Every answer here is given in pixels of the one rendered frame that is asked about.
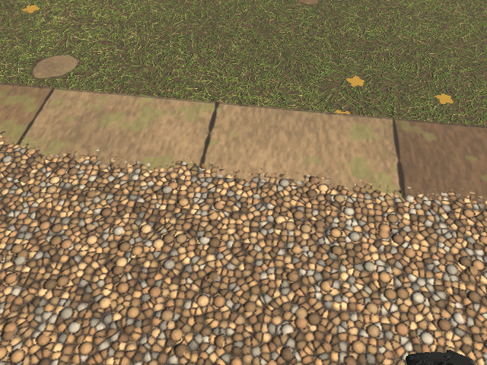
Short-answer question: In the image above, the right robot hand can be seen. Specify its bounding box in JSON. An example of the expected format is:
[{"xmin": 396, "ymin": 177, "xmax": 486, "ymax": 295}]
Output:
[{"xmin": 406, "ymin": 350, "xmax": 474, "ymax": 365}]

